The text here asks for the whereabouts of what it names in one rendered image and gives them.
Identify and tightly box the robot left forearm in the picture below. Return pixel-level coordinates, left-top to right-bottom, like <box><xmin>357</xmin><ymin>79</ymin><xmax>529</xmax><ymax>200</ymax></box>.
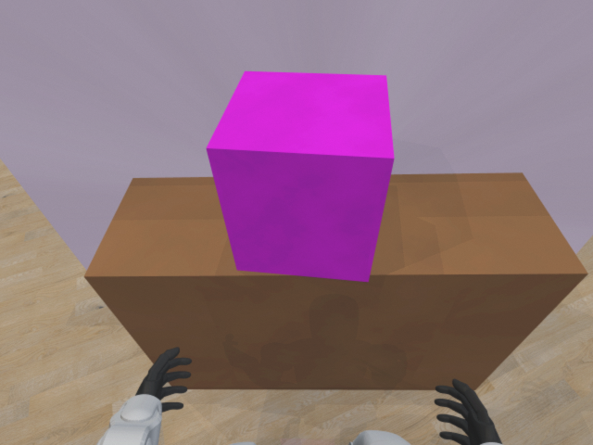
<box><xmin>96</xmin><ymin>394</ymin><xmax>162</xmax><ymax>445</ymax></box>

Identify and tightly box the left robot hand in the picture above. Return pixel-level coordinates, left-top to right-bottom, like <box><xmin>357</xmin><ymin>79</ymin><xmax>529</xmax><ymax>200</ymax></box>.
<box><xmin>135</xmin><ymin>347</ymin><xmax>192</xmax><ymax>412</ymax></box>

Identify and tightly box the carton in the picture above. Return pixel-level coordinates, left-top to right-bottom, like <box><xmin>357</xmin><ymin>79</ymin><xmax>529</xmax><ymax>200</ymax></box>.
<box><xmin>207</xmin><ymin>71</ymin><xmax>394</xmax><ymax>282</ymax></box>

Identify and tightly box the right robot hand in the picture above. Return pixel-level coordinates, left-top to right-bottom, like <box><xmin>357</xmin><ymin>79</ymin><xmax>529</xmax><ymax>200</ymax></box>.
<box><xmin>435</xmin><ymin>379</ymin><xmax>502</xmax><ymax>445</ymax></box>

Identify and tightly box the pedestal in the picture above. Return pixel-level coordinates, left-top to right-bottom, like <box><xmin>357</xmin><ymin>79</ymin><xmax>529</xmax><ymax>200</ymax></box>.
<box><xmin>84</xmin><ymin>172</ymin><xmax>588</xmax><ymax>390</ymax></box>

